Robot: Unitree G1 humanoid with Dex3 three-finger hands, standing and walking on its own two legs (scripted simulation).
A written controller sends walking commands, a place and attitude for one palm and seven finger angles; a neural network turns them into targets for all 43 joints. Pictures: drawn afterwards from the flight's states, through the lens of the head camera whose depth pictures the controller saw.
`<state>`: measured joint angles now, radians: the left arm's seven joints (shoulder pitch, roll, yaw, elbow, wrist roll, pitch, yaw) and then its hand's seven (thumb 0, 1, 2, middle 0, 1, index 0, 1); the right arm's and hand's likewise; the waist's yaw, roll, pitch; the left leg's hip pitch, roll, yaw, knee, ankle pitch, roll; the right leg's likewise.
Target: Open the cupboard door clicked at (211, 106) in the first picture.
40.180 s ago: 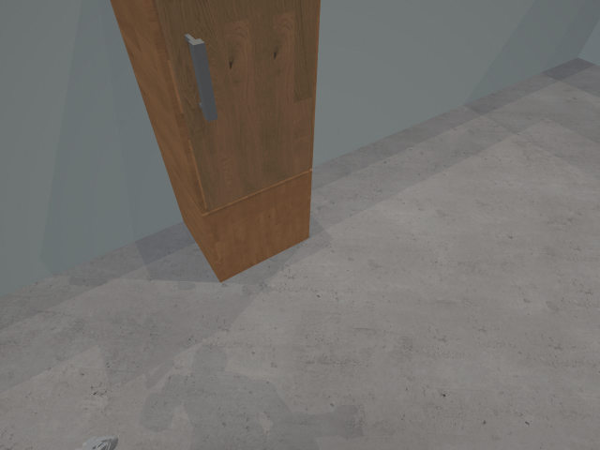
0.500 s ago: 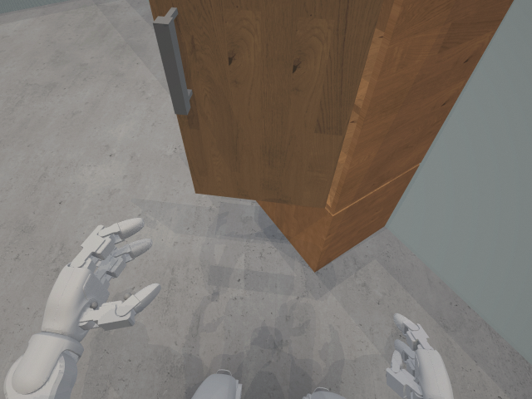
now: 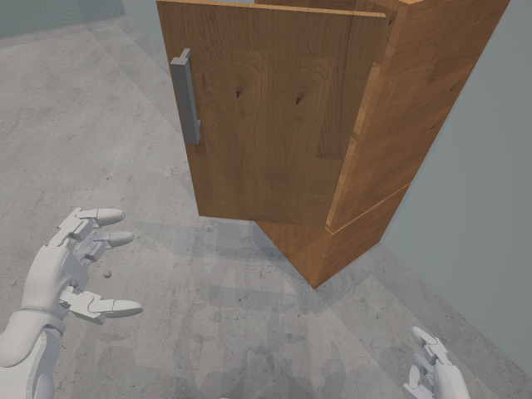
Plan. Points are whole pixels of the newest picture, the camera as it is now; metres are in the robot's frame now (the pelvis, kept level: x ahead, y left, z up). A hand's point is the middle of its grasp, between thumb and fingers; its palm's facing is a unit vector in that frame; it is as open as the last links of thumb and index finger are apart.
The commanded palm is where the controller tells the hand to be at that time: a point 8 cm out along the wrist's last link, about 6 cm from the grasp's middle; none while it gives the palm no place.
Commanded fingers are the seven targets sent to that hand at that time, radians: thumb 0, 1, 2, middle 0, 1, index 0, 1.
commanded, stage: raise the hand with hooked fingers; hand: left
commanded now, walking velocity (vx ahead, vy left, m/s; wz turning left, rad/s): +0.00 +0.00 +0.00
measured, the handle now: (189, 98) +0.63 +0.20 +0.12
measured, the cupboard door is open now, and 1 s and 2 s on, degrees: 49 49 49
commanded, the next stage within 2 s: move the hooked fingers beside the handle in 0.96 s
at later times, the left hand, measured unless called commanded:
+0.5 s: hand (71, 218) +0.30 +0.28 +0.14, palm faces +0.03 -1.00 -0.05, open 14.0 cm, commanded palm +0.27 +0.32 +0.14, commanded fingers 0.00 -0.50 0.30 -0.30 -1.20 -0.30 -1.20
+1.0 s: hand (96, 217) +0.30 +0.25 +0.14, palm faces +0.02 -1.00 -0.03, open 14.0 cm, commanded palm +0.27 +0.29 +0.14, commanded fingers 0.00 -0.50 0.30 -0.30 -1.20 -0.30 -1.20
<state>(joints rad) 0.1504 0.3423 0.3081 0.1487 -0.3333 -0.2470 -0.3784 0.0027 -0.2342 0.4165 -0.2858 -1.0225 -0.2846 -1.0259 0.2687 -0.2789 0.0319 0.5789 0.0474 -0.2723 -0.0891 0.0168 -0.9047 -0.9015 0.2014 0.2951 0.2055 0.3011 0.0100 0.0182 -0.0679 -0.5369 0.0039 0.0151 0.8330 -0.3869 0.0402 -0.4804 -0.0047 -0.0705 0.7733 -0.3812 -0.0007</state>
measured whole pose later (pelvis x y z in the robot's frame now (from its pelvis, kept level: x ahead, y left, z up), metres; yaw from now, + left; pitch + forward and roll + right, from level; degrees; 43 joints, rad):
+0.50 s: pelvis +0.01 +0.00 +0.02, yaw +0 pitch +2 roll -2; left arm -0.12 0.46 0.43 0.35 -0.34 -0.07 -0.50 -0.01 -0.50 0.30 -0.30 -1.19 -0.30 -1.20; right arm 0.27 -0.27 0.08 0.60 0.06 -0.22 -0.11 0.02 -0.90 -0.90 0.20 0.30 0.21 0.30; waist 0.03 0.03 -0.04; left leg -0.39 0.00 0.01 0.68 -0.33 0.04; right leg -0.33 0.00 -0.07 0.61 -0.32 0.00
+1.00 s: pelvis +0.01 -0.02 +0.02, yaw +0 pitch +2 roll -1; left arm -0.11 0.44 0.43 0.37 -0.35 -0.09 -0.50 -0.01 -0.50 0.30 -0.30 -1.20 -0.30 -1.20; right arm 0.27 -0.27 0.07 0.59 0.06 -0.21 -0.11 0.02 -0.90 -0.90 0.20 0.30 0.21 0.30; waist 0.03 0.04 -0.05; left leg -0.38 0.02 0.02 0.65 -0.32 0.01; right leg -0.34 0.02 -0.07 0.62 -0.33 -0.03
